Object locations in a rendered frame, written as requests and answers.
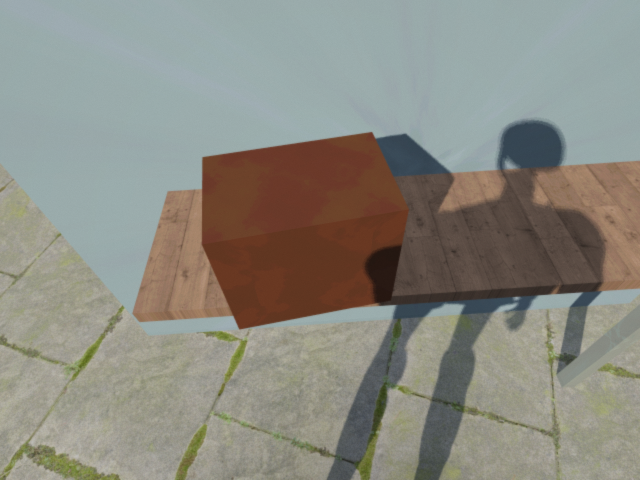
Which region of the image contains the table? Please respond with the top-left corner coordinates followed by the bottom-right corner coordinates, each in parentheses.
top-left (132, 161), bottom-right (640, 388)

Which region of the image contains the carton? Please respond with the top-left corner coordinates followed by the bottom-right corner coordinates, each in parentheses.
top-left (202, 132), bottom-right (409, 330)

